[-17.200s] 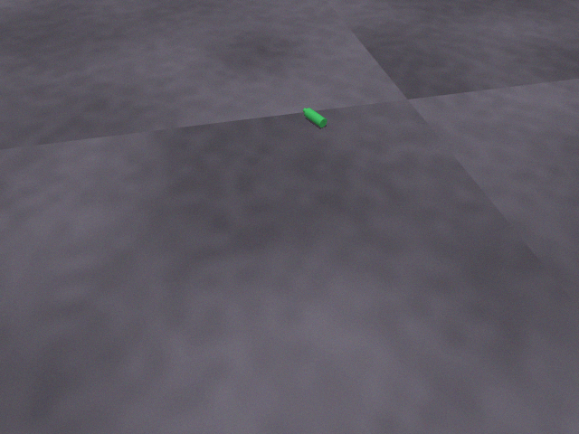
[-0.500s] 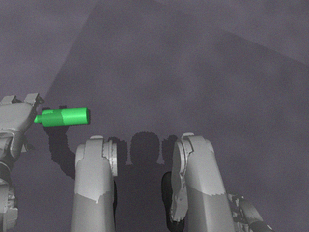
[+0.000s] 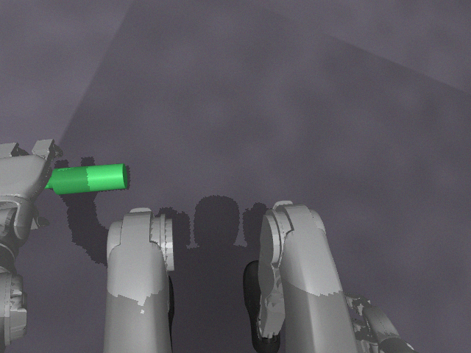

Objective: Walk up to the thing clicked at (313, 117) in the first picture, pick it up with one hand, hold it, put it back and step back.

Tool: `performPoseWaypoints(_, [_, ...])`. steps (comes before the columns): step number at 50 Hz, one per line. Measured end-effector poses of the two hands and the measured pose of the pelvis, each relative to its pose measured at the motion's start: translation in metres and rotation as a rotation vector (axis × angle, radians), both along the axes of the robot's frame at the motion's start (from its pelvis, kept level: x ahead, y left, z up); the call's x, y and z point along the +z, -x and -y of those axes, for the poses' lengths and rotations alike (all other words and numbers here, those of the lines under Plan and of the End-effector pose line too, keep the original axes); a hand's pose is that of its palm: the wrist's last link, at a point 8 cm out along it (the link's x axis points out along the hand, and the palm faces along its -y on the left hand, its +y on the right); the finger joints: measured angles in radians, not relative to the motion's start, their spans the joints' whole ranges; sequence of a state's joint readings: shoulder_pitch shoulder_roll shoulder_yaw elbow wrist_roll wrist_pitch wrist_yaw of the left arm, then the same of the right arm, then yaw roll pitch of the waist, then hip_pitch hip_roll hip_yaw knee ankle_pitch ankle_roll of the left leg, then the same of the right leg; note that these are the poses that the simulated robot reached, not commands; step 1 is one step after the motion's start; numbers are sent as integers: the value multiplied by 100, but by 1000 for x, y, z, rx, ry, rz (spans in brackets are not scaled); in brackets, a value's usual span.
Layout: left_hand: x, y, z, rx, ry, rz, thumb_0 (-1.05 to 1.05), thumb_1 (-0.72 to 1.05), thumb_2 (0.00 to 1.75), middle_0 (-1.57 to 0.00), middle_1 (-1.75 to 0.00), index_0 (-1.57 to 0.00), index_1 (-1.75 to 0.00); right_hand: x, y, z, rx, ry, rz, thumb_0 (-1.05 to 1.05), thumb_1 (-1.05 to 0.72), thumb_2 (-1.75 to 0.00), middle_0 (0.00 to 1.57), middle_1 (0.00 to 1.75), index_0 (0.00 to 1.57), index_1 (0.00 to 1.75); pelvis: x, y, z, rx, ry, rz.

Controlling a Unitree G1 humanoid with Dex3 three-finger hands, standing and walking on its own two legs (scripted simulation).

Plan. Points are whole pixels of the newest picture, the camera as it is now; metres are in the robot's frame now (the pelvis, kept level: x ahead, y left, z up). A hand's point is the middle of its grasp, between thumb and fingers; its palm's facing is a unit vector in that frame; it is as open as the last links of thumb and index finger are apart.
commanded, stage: approach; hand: left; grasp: from above
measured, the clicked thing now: (84, 179) +0.41 +0.30 -0.30
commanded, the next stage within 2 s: close in in 1.12 s
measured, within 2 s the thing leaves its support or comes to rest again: neither
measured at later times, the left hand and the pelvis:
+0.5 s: hand (86, 145) +0.45 +0.26 -0.17, palm faces -0.38 -0.05 -0.92, open 14.1 cm; pelvis +0.00 +0.00 +0.00, yaw -1 degrees
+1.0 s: hand (62, 183) +0.39 +0.31 -0.20, palm faces -0.37 -0.08 -0.92, open 14.1 cm; pelvis +0.00 +0.00 -0.02, yaw -1 degrees
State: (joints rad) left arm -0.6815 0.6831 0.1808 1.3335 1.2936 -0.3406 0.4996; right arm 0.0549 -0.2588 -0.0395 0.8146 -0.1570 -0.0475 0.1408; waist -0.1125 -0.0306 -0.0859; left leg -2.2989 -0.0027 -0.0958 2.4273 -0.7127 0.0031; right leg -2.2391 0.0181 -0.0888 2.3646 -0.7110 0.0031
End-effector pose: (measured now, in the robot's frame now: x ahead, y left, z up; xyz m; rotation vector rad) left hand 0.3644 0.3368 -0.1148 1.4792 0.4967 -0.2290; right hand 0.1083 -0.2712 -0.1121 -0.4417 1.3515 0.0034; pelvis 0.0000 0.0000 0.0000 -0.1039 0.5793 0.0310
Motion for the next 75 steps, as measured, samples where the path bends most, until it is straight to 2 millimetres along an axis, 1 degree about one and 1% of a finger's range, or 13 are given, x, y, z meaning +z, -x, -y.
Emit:
performPoseWaypoints(6, [-4, -3, 3, -6, 0, -2, 0, -41, 90, -17, -96, -18, -94, 0, 0, -2, 3, -2, 2, 0, -91, -89, 20, 30, 20, 30, -1, 0, -1, 0, 3, -1])
performPoseWaypoints(11, [-9, -13, 18, -55, 0, -2, 0, -46, 94, -13, -100, -14, -99, 1, 3, -2, 3, 0, 4, 0, -91, -89, 20, 30, 20, 30, -2, 0, -1, 1, 2, -4])
performPoseWaypoints(20, [-7, -64, 64, -85, -9, 76, 0, -53, 100, -10, -104, -10, -103, 8, 24, 4, -23, 11, 1, 0, -91, -89, 20, 30, 20, 30, -3, 0, 0, -10, 1, -10])
performPoseWaypoints(27, [1, -95, 74, -27, -38, 56, 0, -55, 101, -9, -104, -9, -104, 12, 60, 6, -84, 2, -49, 0, -92, -89, 20, 30, 20, 30, -2, 1, 1, -21, 9, -15])
performPoseWaypoints(31, [-3, -87, 64, 5, -46, -6, 0, -54, 101, -9, -104, -9, -104, 10, 77, 2, -115, -21, -91, 0, -92, -89, 20, 30, 20, 30, -1, 2, 1, -22, 7, -9])
performPoseWaypoints(36, [-17, -54, 41, 27, -15, -93, 0, -53, 99, -9, -104, -10, -103, 6, 83, -3, -98, -47, -135, 0, -91, -89, 20, 30, 20, 30, -2, 3, 2, -21, 8, 7])
performPoseWaypoints(41, [-33, -20, 26, -19, 37, -113, 0, -53, 99, -10, -103, -11, -102, 2, 72, -3, -33, -36, -149, 0, -91, -89, 20, 30, 20, 30, -8, 5, 1, -17, 15, 28])
performPoseWaypoints(45, [-39, -10, 25, -73, 57, -36, 0, -53, 99, -10, -103, -11, -102, 1, 52, 1, 12, -2, -113, 0, -91, -89, 20, 30, 21, 30, -13, 5, -1, -14, 20, 39])
performPoseWaypoints(50, [-32, -23, 28, -83, 24, 86, -1, -54, 101, -10, -101, -10, -101, 4, 20, 6, 40, 35, -23, 0, -91, -89, 20, 30, 20, 30, -17, 2, -3, -11, 24, 33])
performPoseWaypoints(57, [-2, -72, 33, -16, -56, 112, -1, -56, 105, -10, -101, -8, -102, 12, -3, 6, 41, 23, 71, 0, -91, -89, 20, 30, 20, 30, -11, 0, -4, -10, 23, 0])
performPoseWaypoints(63, [2, -87, 40, 24, -52, 4, 0, -54, 102, -9, -105, -8, -104, 11, 17, 0, -1, -30, 40, 0, -91, -89, 20, 30, 20, 30, -3, 0, -3, -14, 23, -8])
performPoseWaypoints(68, [-16, -68, 44, -6, -3, -96, 0, -52, 98, -8, -107, -9, -105, 10, 48, -3, -28, -54, -54, 0, -91, -89, 20, 30, 20, 30, -1, 3, -1, -15, 20, 4])
performPoseWaypoints(75, [-37, -50, 41, -62, 53, -45, 0, -51, 96, -8, -108, -10, -105, 11, 79, 0, -14, -15, -164, 0, -91, -89, 20, 30, 20, 30, -11, 6, 0, -24, 28, 32])
